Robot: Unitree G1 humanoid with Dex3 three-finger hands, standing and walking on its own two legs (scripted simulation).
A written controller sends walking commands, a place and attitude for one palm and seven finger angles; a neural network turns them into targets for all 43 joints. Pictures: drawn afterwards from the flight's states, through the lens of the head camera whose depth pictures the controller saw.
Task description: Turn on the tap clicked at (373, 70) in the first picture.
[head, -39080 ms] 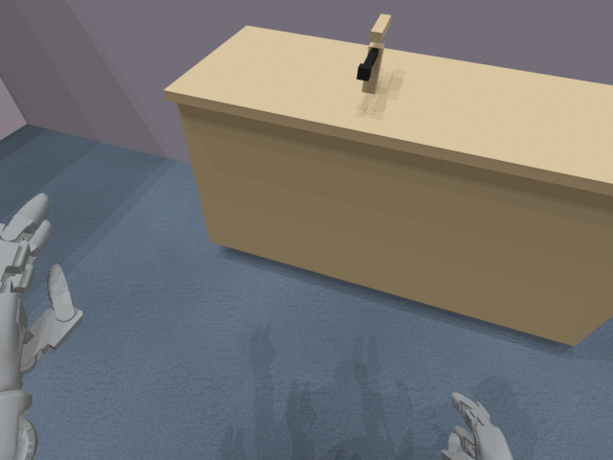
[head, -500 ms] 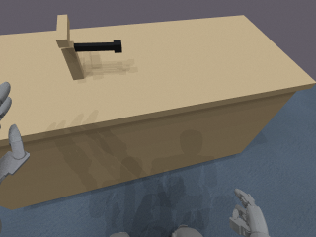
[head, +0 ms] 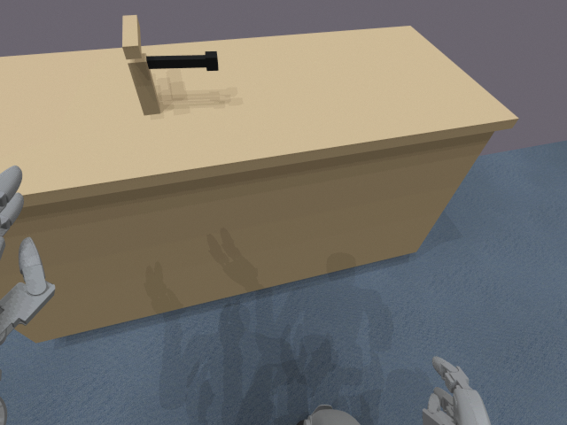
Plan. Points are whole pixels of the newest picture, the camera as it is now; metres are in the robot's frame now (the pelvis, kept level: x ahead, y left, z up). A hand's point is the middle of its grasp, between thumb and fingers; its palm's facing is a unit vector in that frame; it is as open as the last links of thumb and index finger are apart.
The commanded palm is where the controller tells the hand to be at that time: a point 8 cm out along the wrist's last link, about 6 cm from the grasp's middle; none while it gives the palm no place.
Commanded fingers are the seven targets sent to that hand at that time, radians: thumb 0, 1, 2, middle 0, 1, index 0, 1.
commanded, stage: stop stepping back and stand still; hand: left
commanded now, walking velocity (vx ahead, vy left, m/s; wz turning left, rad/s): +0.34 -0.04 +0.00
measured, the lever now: (211, 61) +0.78 +0.18 +0.11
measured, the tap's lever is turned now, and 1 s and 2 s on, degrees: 82 82 82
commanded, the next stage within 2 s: stand and check the lever's angle in 0.74 s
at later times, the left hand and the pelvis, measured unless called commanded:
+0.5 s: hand (28, 368) +0.15 +0.22 +0.18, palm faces +0.42 -0.82 -0.40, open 7.5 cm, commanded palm +0.09 +0.25 +0.19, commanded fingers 0.00 0.90 0.90 -0.20 -0.30 -0.20 -0.30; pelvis -0.07 -0.03 +0.01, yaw +0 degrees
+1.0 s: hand (68, 348) +0.17 +0.20 +0.17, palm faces +0.40 -0.84 -0.37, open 7.5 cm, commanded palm +0.11 +0.24 +0.19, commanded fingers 0.00 0.90 0.90 -0.20 -0.30 -0.20 -0.30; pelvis -0.05 -0.04 +0.01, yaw +0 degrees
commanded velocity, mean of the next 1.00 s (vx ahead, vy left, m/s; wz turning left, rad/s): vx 0.10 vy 0.04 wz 0.00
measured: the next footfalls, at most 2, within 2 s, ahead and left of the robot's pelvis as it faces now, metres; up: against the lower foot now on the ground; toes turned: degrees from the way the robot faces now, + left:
right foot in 0.12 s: +0.08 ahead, -0.09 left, +0.00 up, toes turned +0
right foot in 0.54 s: +0.02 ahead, -0.14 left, +0.00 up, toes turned -2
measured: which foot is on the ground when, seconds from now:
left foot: down 0.00-1.00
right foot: up 0.00-0.10, down 0.12-0.32, up 0.34-0.52, down 0.54-1.00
